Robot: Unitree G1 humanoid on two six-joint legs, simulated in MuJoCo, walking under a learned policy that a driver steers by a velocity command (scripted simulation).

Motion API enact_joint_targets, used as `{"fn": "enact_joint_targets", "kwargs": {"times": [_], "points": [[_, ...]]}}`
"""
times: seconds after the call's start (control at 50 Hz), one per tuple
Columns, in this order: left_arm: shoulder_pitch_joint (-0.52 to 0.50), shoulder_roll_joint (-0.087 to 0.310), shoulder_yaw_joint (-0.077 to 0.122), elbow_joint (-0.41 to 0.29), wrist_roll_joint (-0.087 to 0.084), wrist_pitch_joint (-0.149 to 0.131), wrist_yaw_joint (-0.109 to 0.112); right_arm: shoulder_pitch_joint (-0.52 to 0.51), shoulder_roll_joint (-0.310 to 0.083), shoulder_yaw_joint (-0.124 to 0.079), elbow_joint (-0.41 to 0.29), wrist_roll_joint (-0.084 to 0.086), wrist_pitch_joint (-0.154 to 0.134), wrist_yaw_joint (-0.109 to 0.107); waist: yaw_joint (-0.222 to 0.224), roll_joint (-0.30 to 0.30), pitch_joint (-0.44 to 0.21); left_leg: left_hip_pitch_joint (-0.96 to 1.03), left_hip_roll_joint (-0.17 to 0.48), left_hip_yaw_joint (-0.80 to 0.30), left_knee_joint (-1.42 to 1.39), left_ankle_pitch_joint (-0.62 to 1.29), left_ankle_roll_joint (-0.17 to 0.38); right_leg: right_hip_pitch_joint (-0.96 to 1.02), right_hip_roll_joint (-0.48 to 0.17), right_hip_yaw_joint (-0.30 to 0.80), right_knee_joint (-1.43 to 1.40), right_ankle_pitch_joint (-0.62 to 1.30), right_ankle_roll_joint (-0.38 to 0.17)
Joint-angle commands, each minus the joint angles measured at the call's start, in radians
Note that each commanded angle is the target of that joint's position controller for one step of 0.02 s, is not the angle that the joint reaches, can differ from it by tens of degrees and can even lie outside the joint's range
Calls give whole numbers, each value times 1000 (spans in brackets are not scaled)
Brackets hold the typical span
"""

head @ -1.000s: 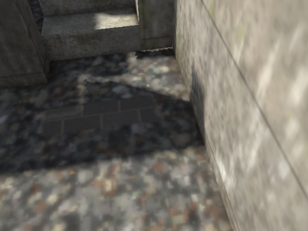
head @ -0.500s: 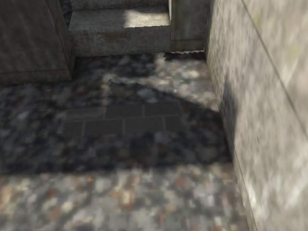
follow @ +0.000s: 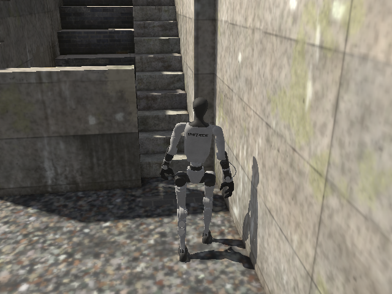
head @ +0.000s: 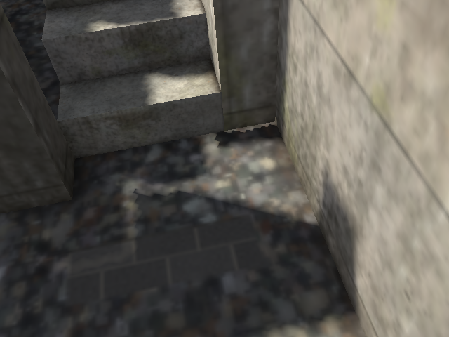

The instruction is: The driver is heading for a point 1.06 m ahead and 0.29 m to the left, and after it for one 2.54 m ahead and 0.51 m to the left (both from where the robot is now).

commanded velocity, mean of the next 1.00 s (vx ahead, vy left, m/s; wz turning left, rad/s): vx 0.50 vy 0.00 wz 0.00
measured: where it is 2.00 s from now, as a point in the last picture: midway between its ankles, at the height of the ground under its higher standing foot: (178, 215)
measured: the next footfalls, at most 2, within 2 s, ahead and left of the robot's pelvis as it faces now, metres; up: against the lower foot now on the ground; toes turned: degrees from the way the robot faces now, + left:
left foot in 0.50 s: +0.45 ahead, +0.22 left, +0.00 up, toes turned -1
right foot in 1.06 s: +0.76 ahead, +0.06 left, +0.00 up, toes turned -3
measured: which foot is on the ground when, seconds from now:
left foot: down 0.00-0.00, up 0.02-0.48, down 0.50-1.00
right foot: down 0.00-0.48, up 0.50-1.00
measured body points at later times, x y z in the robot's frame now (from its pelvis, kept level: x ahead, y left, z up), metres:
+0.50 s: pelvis +0.29 +0.11 -0.01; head +0.32 +0.10 +0.44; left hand +0.23 +0.41 -0.13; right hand +0.49 -0.15 -0.10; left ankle +0.42 +0.22 -0.72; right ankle +0.10 -0.08 -0.71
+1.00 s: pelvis +0.55 +0.17 +0.01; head +0.58 +0.17 +0.46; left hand +0.77 +0.40 -0.08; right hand +0.53 -0.11 -0.12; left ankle +0.41 +0.22 -0.72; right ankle +0.71 +0.04 -0.70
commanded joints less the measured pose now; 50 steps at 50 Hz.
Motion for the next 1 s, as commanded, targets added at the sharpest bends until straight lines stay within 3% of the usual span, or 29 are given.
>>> {"fn": "enact_joint_targets", "kwargs": {"times": [0.02, 0.04, 0.06, 0.08, 0.1, 0.12, 0.16, 0.22, 0.28, 0.34, 0.36, 0.42, 0.44, 0.46, 0.48, 0.5, 0.52, 0.54, 0.56, 0.58, 0.6, 0.62, 0.64, 0.68, 0.72, 0.82, 0.92, 0.98, 1.0], "points": [[481, 288, 83, 96, 15, -2, -14, 29, 6, 19, -85, -15, -20, 5, 143, -357, -146, -503, -63, -106, 746, 65, 23, 610, -283, 697, -313, -253, -237], [444, 226, 65, 109, 11, -20, -17, 20, -34, 15, -82, 21, -41, 13, 122, -299, -131, -664, -53, -297, 934, -106, 38, 599, -382, 974, -467, -598, -290], [338, 188, 53, 82, -3, -30, -18, -48, -96, 9, -109, 57, -54, 18, 110, -223, 7, -787, -2, -291, 986, -31, 58, 540, -391, 872, -473, -607, -260], [248, 177, 52, 57, -6, -34, -19, -99, -123, 6, -126, 48, -58, 11, 90, -130, 56, -773, 55, -267, 941, 76, 69, 456, -351, 714, -468, -440, -220], [167, 155, 47, 43, 3, -34, -18, -125, -128, -1, -124, 26, -48, 0, 51, -52, 69, -723, 99, -258, 841, 173, 61, 376, -301, 572, -457, -273, -183], [136, 136, 40, 38, 14, -32, -13, -137, -127, -8, -122, 8, -30, -5, 30, -34, 65, -657, 136, -247, 755, 230, 42, 328, -261, 472, -464, -156, -158], [188, 144, 38, 65, 14, -20, -3, -167, -82, -4, -129, -3, -3, -6, 39, -39, 68, -611, 158, -201, 622, 274, -1, 320, -230, 353, -500, -22, -145], [277, 179, 50, 96, 2, -6, 16, -279, -37, 10, -174, -8, 4, -1, 76, -80, 79, -644, 168, -144, 417, 382, -52, 379, -206, 241, -528, 96, -129], [286, 198, 57, 95, -8, 9, 27, -363, -21, 22, -205, 1, 1, 21, 93, -110, 80, -616, 147, -100, 247, 500, -71, 393, -169, 155, -517, 125, -86], [305, 223, 64, 95, -9, 10, 31, -420, -37, 26, -221, 6, -2, 29, 104, -143, 103, -572, 125, -67, 158, 513, -78, 392, -170, 120, -500, 82, -59], [301, 228, 67, 91, -14, 7, 30, -431, -51, 24, -234, 7, -2, 32, 97, -179, 118, -567, 128, -71, 145, 497, -71, 399, -178, 118, -497, 59, -57], [245, 241, 83, 70, -24, 7, 27, -483, -86, 22, -273, -12, -11, 56, 64, -190, 135, -510, 118, -61, 106, 413, -13, 418, -234, 105, -451, 93, -36], [223, 258, 89, 61, -26, 10, 30, -429, -107, 13, -268, -17, -14, 61, 21, -196, 106, -441, 101, -49, 98, 362, 10, 426, -236, 87, -381, 227, -24], [222, 235, 82, 69, -24, 12, 32, -309, -128, -2, -244, -30, -11, 69, -48, -184, 51, -316, 74, -36, 61, 349, 40, 432, -222, 51, -231, 426, -11], [235, 217, 73, 65, -14, 17, 36, -116, -168, -29, -180, -28, -5, 70, -127, -143, -59, -95, 38, -16, 61, 358, 66, 374, -182, 22, -21, 519, 10], [287, 157, 47, 36, 15, 19, 22, 67, -266, -52, -124, -35, -2, 48, -146, 134, -205, 173, 220, -241, 69, 396, 111, 166, -107, -9, 340, 67, 58], [476, -1, 9, 30, 12, -11, 10, 43, -354, -59, -127, -39, 0, 53, -6, 482, -338, 372, 394, -763, -145, 152, 282, -144, 73, 91, 642, -472, 78], [401, 112, 31, 44, -32, -42, 6, -11, -235, -31, -160, -29, -13, 57, -38, 300, -294, 313, 400, -829, -212, 89, 268, -233, 42, 195, 777, -422, 69], [267, 166, 43, 14, -48, -56, 3, -68, -188, -20, -173, -14, -22, 47, -39, 199, -163, 214, 369, -657, -178, 183, 218, -310, -7, 165, 790, -358, 50], [212, 189, 45, 7, -35, -58, 8, -125, -159, -6, -193, -22, -28, 46, -16, 53, -136, 100, 339, -544, -158, 315, 182, -256, -63, 153, 732, -248, 40], [188, 185, 50, 10, -30, -51, 14, -176, -137, 2, -196, -39, -34, 46, 11, 27, -96, -15, 313, -460, -165, 424, 172, -182, -97, 156, 666, -190, 39], [193, 179, 52, 5, -26, -38, 12, -193, -119, 11, -193, -53, -38, 43, 37, 67, -85, -84, 296, -421, -190, 471, 172, -121, -115, 164, 633, -159, 36], [194, 164, 51, 0, -26, -26, 9, -191, -106, 16, -184, -54, -42, 41, 48, 90, -73, -119, 284, -395, -218, 487, 182, -87, -116, 161, 607, -151, 36], [153, 152, 50, -21, -15, -6, 1, -176, -132, 14, -166, -38, -43, 39, 62, 66, -25, -166, 269, -332, -275, 516, 205, -73, -110, 145, 535, -139, 49], [87, 158, 54, -49, -13, 0, -7, -160, -141, 13, -159, -32, -32, 23, 51, 42, 16, -137, 265, -295, -310, 540, 205, -133, -111, 142, 446, -57, 64], [-76, 129, 39, -99, -21, -13, -33, -86, -153, 23, -135, -33, -7, -4, -14, 35, 79, -45, 216, -196, -340, 626, 142, -169, -77, 99, 136, 156, 68], [-223, 124, 23, -139, -19, -27, -64, 9, -154, 30, -104, -32, 3, 8, -71, 31, 123, 92, 237, -163, -313, 782, 131, -177, -29, 39, -33, 168, 33], [-248, 138, 23, -162, -14, -34, -65, 16, -183, 27, -96, -35, 10, 13, -47, 41, 98, 165, 255, -154, -247, 1027, 137, -109, 27, 0, -91, 81, 7], [-196, 162, 31, -152, -11, -35, -58, 1, -204, 21, -112, -48, 11, 9, -20, 52, 63, 188, 257, -159, -205, 1156, 135, -49, 52, -13, -87, 41, -5]]}}
Keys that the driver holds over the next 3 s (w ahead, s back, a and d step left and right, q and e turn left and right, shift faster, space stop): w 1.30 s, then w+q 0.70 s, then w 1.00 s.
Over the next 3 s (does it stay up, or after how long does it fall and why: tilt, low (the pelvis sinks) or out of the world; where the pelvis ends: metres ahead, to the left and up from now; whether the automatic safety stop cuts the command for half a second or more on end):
stays up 1.15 0.29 0.03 its command is cut before an obstacle after 1.4 s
